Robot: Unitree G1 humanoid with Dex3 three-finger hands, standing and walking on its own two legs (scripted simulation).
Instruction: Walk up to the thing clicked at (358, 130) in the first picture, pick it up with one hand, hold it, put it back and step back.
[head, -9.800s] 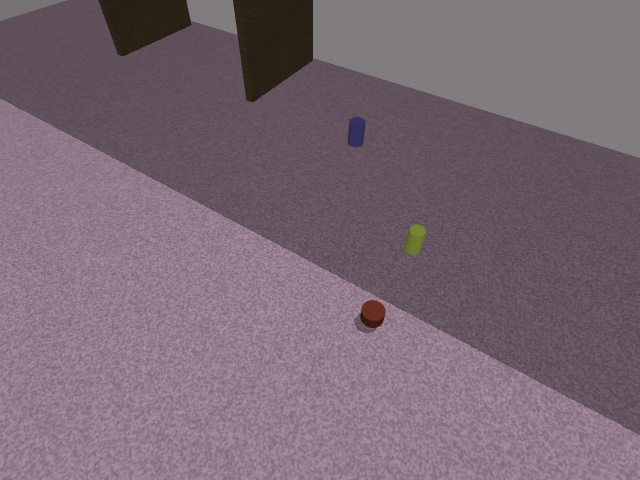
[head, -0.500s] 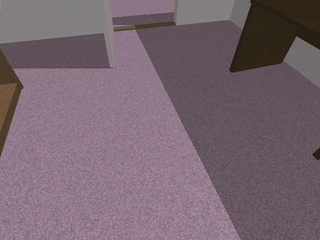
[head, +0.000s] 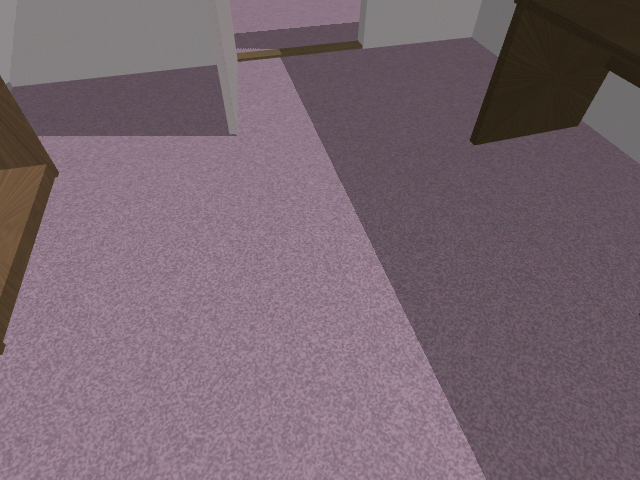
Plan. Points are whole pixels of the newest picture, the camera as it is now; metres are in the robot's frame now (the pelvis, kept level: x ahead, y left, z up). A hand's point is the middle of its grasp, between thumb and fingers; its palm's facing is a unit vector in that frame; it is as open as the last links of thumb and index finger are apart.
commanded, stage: stand
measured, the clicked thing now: out of the picture +0.06 -1.39 -0.72
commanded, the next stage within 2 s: walk up in 0.48 s
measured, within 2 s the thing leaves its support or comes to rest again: neither
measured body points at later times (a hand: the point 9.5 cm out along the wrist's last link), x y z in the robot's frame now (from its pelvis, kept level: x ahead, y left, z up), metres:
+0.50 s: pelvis +0.01 +0.00 +0.00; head +0.02 -0.01 +0.45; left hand +0.11 +0.30 -0.13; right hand +0.09 -0.31 -0.13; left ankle -0.01 +0.13 -0.75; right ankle +0.04 -0.13 -0.75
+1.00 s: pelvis -0.01 +0.09 +0.00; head +0.02 +0.08 +0.45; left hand +0.25 +0.31 -0.12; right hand -0.12 -0.23 -0.10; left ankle +0.02 +0.15 -0.75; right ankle -0.08 -0.06 -0.70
